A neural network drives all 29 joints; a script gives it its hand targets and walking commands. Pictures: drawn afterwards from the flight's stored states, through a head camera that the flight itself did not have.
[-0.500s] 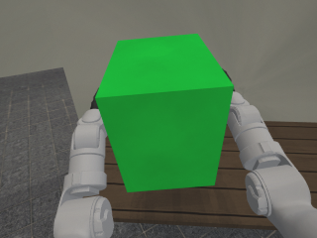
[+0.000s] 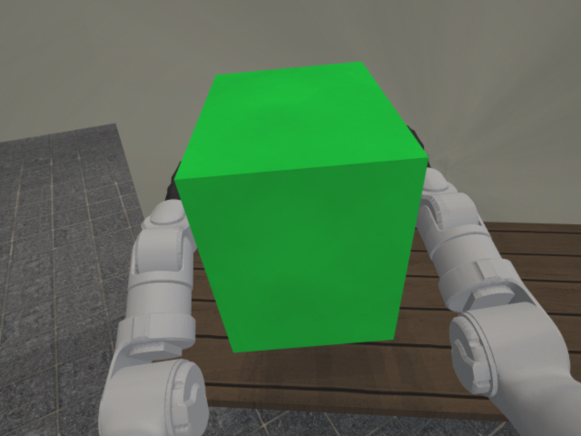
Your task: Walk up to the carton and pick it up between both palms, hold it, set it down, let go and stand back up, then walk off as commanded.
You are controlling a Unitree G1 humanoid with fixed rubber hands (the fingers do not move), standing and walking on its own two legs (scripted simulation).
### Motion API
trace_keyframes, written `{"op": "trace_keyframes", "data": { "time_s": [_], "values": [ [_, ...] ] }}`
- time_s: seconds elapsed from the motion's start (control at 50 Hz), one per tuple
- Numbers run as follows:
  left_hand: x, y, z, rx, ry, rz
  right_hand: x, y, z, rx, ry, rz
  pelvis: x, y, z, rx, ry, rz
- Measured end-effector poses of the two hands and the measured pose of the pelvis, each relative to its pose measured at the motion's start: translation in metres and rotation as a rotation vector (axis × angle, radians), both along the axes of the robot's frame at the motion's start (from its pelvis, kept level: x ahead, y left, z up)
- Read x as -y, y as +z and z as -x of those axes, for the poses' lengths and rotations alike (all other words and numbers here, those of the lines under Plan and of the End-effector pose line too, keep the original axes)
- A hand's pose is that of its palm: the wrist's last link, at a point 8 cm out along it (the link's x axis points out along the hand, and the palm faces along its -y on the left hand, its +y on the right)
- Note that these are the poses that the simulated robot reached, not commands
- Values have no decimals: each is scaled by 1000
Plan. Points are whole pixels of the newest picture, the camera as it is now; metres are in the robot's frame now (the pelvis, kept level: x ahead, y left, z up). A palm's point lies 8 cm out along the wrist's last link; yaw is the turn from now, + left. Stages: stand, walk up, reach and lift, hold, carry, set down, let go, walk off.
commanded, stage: hold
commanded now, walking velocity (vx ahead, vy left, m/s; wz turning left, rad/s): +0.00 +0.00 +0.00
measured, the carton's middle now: (300, 200) +0.40 +0.00 +0.19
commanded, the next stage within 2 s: none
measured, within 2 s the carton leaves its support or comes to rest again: neither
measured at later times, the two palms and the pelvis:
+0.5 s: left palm (181, 207) +0.36 +0.16 +0.21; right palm (414, 176) +0.38 -0.16 +0.24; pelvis +0.00 +0.00 +0.00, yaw +0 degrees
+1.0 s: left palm (181, 207) +0.36 +0.16 +0.21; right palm (414, 176) +0.38 -0.16 +0.24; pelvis +0.00 +0.00 +0.00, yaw +0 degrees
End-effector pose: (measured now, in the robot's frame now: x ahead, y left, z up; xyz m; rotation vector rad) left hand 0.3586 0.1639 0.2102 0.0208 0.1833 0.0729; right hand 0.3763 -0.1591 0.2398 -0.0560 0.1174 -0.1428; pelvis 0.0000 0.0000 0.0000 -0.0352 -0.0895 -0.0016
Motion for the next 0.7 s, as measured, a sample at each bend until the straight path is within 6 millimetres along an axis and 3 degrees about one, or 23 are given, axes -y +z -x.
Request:
{"op": "trace_keyframes", "data": {
  "time_s": [0.7],
  "values": [
    [0, 0, 0, 0, 1, -1, 0, 0, 0, 1, 1, 0, 0, 0, 0, 0, 0, 0]
  ]
}}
